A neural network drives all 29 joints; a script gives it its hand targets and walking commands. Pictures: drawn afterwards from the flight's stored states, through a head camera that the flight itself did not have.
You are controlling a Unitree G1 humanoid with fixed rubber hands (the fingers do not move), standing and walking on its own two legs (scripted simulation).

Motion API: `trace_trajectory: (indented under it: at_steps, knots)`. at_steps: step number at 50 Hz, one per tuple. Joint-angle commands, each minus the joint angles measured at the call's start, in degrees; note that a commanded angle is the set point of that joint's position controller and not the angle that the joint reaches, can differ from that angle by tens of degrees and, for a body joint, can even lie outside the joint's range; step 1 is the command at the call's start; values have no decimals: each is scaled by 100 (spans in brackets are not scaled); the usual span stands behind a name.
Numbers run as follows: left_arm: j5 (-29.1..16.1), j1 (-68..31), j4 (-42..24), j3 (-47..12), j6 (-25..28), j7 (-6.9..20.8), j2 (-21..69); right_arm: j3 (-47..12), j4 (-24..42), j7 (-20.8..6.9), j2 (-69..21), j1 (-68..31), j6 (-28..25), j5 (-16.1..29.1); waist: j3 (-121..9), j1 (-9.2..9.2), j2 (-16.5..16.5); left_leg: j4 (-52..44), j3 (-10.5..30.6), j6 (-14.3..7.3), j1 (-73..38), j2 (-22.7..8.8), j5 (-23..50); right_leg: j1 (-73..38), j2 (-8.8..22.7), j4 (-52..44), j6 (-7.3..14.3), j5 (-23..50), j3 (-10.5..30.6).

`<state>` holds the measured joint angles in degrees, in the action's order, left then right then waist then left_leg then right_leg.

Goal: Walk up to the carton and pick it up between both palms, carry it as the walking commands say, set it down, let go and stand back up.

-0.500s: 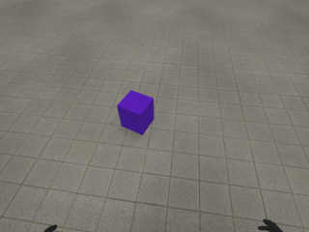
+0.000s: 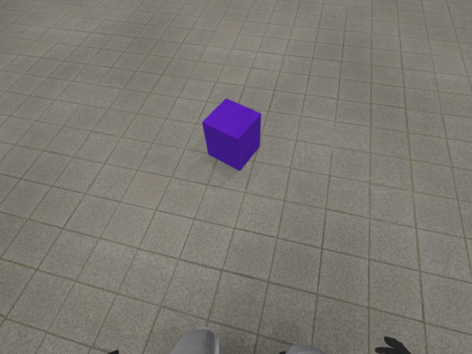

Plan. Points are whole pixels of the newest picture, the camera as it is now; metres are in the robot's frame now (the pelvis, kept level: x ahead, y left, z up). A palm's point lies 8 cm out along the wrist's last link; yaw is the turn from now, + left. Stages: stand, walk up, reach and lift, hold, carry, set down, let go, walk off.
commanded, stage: walk up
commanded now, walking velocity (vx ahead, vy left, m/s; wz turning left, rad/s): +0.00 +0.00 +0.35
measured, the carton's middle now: (233, 135) +1.12 +0.02 -0.64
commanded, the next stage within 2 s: none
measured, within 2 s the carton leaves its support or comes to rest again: neither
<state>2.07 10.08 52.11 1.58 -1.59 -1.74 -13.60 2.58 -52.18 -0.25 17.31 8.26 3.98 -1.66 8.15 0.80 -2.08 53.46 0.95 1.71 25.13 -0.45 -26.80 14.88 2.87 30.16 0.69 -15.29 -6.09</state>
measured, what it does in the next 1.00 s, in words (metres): steps on the spot: left foot, then right foot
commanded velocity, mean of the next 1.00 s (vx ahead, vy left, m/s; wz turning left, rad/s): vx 0.00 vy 0.00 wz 0.15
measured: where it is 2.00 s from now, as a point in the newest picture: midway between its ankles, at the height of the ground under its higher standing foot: outside the picture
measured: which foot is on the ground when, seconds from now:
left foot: up 0.00-0.16, down 0.18-0.56, up 0.58-0.90, down 0.92-1.00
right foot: down 0.00-0.18, up 0.20-0.54, down 0.56-0.94, up 0.96-1.00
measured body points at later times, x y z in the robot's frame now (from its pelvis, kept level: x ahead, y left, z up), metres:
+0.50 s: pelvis -0.04 +0.01 +0.01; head -0.01 +0.03 +0.46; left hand +0.03 +0.27 -0.13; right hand +0.11 -0.23 -0.11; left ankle -0.04 +0.13 -0.73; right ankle -0.02 -0.10 -0.71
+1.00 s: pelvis -0.08 +0.00 +0.00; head -0.06 +0.01 +0.45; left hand -0.05 +0.26 -0.14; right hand +0.04 -0.23 -0.13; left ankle -0.15 +0.10 -0.73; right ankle -0.04 -0.10 -0.72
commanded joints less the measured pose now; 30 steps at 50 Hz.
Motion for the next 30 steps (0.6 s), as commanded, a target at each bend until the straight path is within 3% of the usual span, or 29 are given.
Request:
trace_trajectory:
  at_steps: [1, 3, 5, 7, 8, 9, 10, 11, 12, 13, 14, 17, 20, 23, 26, 27, 28, 29, 30]
  knots:
    - [85, -203, -516, 276, 6, -37, -973, 81, 313, -84, 436, 103, 23, 47, -1064, -58, 1300, 418, -107, 45, -229, -131, 5, -423, 1534, -897, 762, 2962, 855]
    - [118, -64, -510, 299, 7, -59, -907, 40, 348, -129, 285, 46, 26, 59, -1040, -115, 1310, -305, -245, -17, -492, -112, 201, -506, 1501, -857, 623, 2490, 573]
    - [117, 100, -427, 318, -7, -40, -937, 47, 404, -88, 136, -6, -7, 99, -1009, -202, 1383, -874, -397, -63, -769, -41, 152, -567, 1557, -787, 656, 2716, 604]
    - [76, 133, -321, 329, -51, 14, -969, 56, 382, -30, 14, 202, -40, 138, -1041, -139, 1379, -1809, -618, -153, -1166, 31, 561, -651, 1496, -562, 587, 2921, 541]
    - [-17, 6, -292, 191, -81, 79, -905, -24, 363, -43, -14, 382, -119, 92, -968, -67, 995, -2805, -691, -22, -1394, -82, 1503, -601, 1277, -17, 415, 2479, 234]
    - [-56, 10, -347, 185, -76, 83, -744, 93, 319, -62, 201, 555, -176, 41, -926, 15, 581, -3368, -214, -118, -1838, -427, 2145, -216, 1079, 615, 155, 1524, -132]
    - [-52, 6, -548, 44, -87, 94, -318, 220, 395, -77, 784, 691, -232, -65, -857, 70, -935, -3664, 1582, -447, -2629, -1709, 3912, 1201, 279, 1808, -236, -931, -333]
    - [-64, -382, -756, -11, -159, 46, -323, 373, 341, -18, 1222, 975, -217, -89, -946, 312, -1552, -3550, 2205, -1062, -2446, -2358, 5267, 1682, -49, 2447, -409, -1820, 256]
    - [-60, -478, -664, -64, -187, 34, -329, 283, 253, 60, 898, 870, -233, -29, -1024, 280, -1058, -3612, 1773, -1214, -2259, -2328, 4778, 1506, 156, 2742, -436, -1657, 573]
    - [6, -223, -555, -1, -157, 76, -346, 283, 295, 76, 750, 452, -245, 29, -804, 26, -814, -3705, 1464, -1121, -1921, -1861, 4086, 1432, 197, 2588, -422, -1260, 614]
    - [-43, -153, -494, 25, -122, 129, -422, 238, 398, 64, 605, 215, -254, 18, -664, -103, -715, -3640, 1212, -988, -1739, -1494, 3786, 1287, 135, 2506, -420, -908, 516]
    - [-102, 16, -418, -5, -121, 187, -261, 136, 479, 80, 314, 82, -350, 22, -1046, -158, -704, -3637, 684, -914, -1852, -1372, 4168, 998, -33, 2378, -419, -597, 352]
    - [-122, -188, -494, -23, -120, 204, -194, 154, 452, 103, 421, 261, -379, -8, -971, -48, -703, -3653, 694, -954, -1739, -1392, 3751, 763, -135, 1669, -379, -613, 268]
    - [-137, -141, -545, -11, -106, 204, -164, 198, 449, 113, 546, 298, -346, -17, -864, -14, -806, -3652, 981, -969, -1519, -1425, 3140, 452, -231, 838, -350, -677, 187]
    - [-169, 297, -449, -12, 6, 143, -96, 225, 425, 112, 583, 285, -298, 33, -972, -171, -660, -3281, 1093, -742, -1331, -1322, 3048, -194, -241, -616, -297, 108, -6]
    - [-141, 490, -404, 15, 68, 110, -179, 199, 404, 103, 477, 323, -301, 53, -1130, -229, -554, -3075, 1033, -563, -1054, -1152, 2764, -713, -48, -1014, -221, 483, 37]
    - [-83, 637, -385, 81, 124, 83, -397, 117, 423, 86, 183, 323, -322, 62, -1281, -252, -92, -2674, 796, -321, -644, -793, 2091, -1076, 551, -1258, -66, 671, 580]
    - [-70, 601, -394, 156, 141, 82, -749, -23, 501, 76, -185, 227, -330, 58, -1232, -287, 976, -1978, 164, -69, 10, -100, 984, -1230, 1457, -1552, 283, 1198, 1493]
    - [-97, 488, -405, 189, 126, 96, -938, -64, 573, 91, -118, 36, -268, 4, -1085, -474, 1467, -1035, -158, 38, 41, -45, -281, -673, 2132, -1770, 879, 1154, 2097]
